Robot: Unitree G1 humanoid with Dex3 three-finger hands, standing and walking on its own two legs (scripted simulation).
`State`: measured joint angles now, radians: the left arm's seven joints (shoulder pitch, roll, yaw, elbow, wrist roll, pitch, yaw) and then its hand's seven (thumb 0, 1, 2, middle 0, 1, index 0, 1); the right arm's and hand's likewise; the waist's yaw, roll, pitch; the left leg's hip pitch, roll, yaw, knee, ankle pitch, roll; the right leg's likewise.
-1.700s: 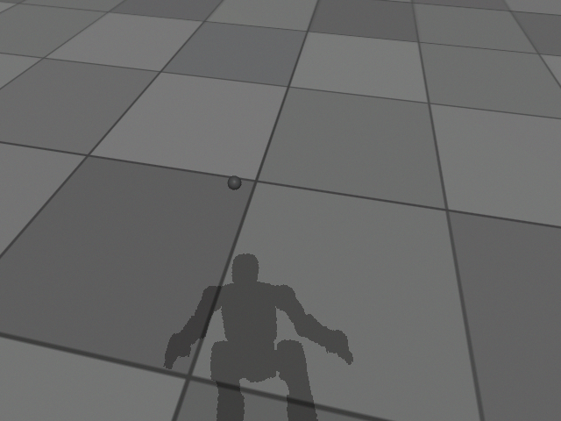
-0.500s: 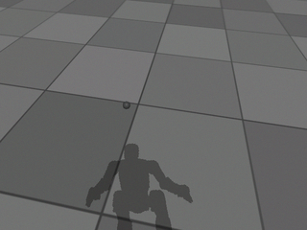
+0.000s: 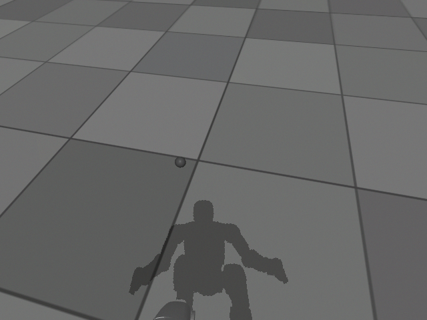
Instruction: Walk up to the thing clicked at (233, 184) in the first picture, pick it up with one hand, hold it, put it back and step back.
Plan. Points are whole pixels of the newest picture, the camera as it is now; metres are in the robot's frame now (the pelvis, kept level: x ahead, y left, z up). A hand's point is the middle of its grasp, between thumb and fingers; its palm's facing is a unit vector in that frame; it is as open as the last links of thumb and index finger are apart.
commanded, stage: walk up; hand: left
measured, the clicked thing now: (180, 162) +1.12 +0.25 -0.74
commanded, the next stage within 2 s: none
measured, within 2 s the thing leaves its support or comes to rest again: neither
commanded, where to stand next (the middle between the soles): +0.69 +0.05 m, yaw -2 degrees
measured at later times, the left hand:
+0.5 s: hand (90, 254) +0.29 +0.32 -0.15, palm faces -0.04 -0.93 -0.36, open 7.4 cm
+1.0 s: hand (116, 198) +0.44 +0.29 -0.13, palm faces -0.01 -0.92 -0.39, open 7.4 cm
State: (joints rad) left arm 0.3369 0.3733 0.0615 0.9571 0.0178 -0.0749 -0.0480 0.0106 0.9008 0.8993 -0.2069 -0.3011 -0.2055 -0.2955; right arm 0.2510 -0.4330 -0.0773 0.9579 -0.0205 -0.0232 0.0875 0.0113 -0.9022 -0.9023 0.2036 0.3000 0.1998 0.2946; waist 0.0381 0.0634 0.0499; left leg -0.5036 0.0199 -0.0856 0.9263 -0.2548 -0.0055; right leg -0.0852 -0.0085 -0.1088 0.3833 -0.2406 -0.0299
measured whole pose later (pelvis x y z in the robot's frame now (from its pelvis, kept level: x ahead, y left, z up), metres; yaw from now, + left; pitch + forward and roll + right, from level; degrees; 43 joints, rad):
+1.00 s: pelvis +0.42 +0.02 -0.01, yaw +0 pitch -3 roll -1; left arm 0.37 0.40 0.04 0.83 0.01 -0.09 -0.04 0.01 0.90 0.90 -0.21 -0.30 -0.21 -0.30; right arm 0.27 -0.43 -0.06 0.85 -0.02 -0.02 0.09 0.01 -0.90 -0.90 0.20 0.30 0.20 0.29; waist 0.04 0.05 0.08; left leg -0.49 0.09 0.01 0.73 -0.25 0.00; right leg -0.17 -0.03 -0.08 0.49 -0.28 -0.01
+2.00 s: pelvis +0.65 +0.07 -0.02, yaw -2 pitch -3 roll +0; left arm 0.20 0.39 0.03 0.90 0.00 0.01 -0.02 0.01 0.90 0.90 -0.21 -0.30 -0.20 -0.30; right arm 0.28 -0.40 -0.04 0.98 -0.03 -0.03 0.00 0.01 -0.90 -0.90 0.20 0.30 0.20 0.29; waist 0.01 -0.04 0.08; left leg -0.32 0.02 0.04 0.63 -0.25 0.00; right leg -0.33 -0.05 -0.04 0.67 -0.29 0.00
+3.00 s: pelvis +0.68 +0.06 +0.01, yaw -1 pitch -2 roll +0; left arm 0.07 0.33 0.01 1.17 0.01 0.00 -0.01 0.01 0.90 0.90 -0.20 -0.30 -0.20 -0.30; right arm 0.10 -0.36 0.00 1.19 -0.01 -0.02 0.01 0.01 -0.90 -0.90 0.21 0.30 0.20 0.29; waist -0.01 -0.01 0.05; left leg -0.15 0.03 0.03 0.32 -0.14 -0.01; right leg -0.11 -0.03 -0.04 0.31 -0.16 0.02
